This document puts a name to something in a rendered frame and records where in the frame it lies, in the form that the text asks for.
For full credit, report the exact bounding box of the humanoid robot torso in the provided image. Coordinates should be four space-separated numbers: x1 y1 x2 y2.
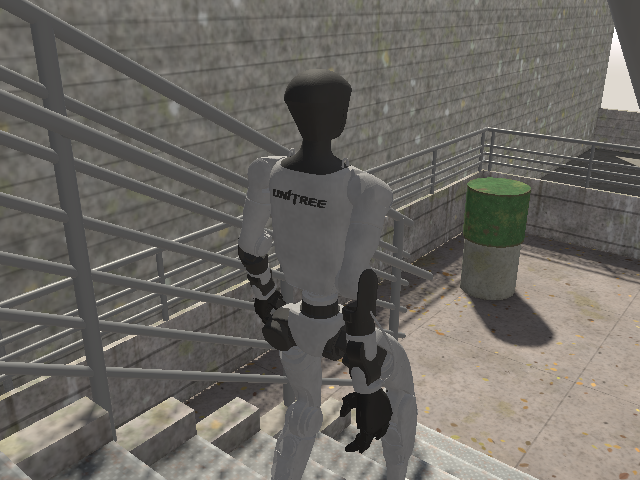
269 148 360 361

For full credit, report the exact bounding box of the right robot hand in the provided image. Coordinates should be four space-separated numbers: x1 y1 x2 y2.
340 388 393 454

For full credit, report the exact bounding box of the right robot forearm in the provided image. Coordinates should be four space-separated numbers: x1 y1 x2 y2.
342 269 382 394

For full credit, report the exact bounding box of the robot left upper arm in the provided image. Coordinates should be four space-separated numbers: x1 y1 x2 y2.
238 156 287 257

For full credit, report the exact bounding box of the left robot forearm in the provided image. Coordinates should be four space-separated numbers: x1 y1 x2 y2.
238 238 276 300

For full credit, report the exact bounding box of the robot right upper arm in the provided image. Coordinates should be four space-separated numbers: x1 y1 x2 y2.
335 168 393 299

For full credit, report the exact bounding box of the right robot thigh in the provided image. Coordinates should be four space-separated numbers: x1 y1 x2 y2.
334 328 415 424

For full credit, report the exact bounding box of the left robot hand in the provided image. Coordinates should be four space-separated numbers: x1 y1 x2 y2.
253 288 286 324

